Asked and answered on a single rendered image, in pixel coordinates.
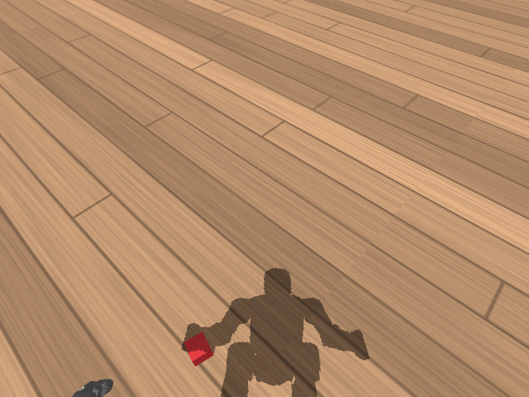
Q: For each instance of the cube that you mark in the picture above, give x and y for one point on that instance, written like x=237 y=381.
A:
x=198 y=349

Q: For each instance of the left robot hand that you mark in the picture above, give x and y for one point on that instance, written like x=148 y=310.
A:
x=95 y=389

